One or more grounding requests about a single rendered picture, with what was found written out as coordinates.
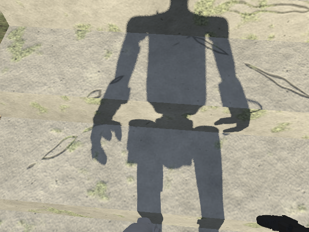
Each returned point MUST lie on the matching robot right hand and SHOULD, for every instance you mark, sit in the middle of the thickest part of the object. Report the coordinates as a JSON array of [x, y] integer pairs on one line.
[[281, 223]]

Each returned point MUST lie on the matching robot left thigh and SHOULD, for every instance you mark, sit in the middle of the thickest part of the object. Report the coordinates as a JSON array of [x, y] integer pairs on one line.
[[142, 227]]

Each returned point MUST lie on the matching left robot shin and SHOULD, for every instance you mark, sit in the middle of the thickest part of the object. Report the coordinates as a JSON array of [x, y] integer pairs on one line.
[[144, 220]]

